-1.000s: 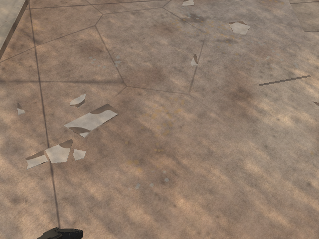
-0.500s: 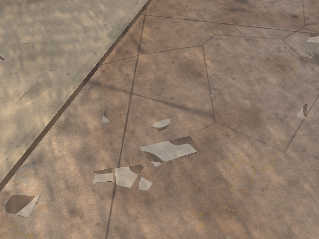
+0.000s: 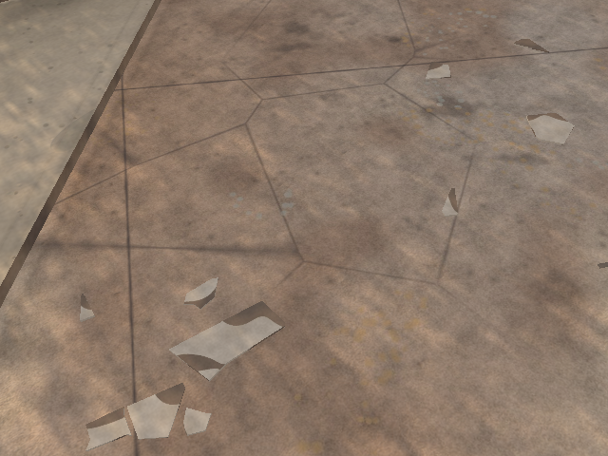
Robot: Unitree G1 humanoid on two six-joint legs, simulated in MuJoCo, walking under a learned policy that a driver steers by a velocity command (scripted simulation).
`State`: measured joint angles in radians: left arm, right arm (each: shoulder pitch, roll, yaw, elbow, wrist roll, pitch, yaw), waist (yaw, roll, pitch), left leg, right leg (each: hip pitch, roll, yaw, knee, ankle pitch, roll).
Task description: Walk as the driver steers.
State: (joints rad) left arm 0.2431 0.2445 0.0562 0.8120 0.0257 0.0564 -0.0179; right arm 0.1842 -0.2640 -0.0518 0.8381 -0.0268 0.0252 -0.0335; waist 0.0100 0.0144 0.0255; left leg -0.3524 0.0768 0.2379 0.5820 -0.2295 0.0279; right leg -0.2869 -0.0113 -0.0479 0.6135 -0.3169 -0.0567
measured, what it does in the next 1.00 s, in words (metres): steps on the spot: left foot, then right foot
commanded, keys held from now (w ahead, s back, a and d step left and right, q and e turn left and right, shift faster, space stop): e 0.44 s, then no key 0.06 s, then q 0.50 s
